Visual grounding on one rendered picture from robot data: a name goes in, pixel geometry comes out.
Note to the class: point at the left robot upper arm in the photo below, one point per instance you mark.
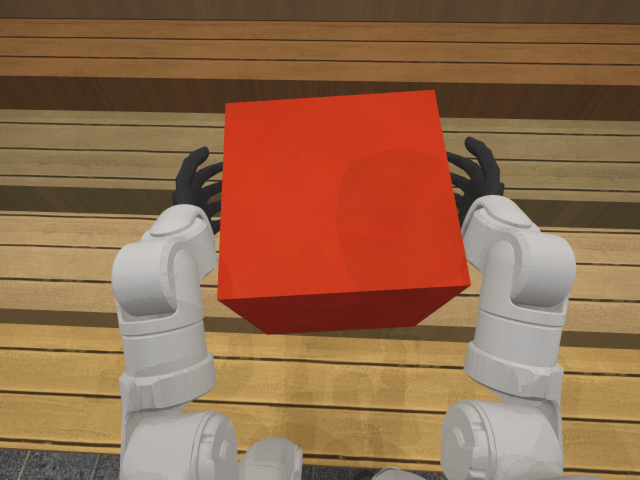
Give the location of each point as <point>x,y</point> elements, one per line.
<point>183,446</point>

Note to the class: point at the right robot shin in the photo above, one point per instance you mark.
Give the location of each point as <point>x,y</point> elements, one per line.
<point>385,469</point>

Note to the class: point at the robot left thigh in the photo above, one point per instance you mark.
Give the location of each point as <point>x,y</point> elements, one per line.
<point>272,458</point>

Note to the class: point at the left robot hand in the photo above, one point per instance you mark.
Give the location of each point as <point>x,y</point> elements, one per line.
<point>189,185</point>

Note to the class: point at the right robot hand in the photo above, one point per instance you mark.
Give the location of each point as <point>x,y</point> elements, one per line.
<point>485,180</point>

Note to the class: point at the carton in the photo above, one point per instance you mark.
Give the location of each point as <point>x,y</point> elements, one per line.
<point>338,213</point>

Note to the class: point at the right robot upper arm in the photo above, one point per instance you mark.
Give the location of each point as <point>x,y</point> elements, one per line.
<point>488,440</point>

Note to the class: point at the left robot forearm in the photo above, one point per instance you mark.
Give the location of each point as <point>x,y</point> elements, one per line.
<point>156,284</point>

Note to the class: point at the right robot forearm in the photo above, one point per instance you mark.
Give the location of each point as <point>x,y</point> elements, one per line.
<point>526,281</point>

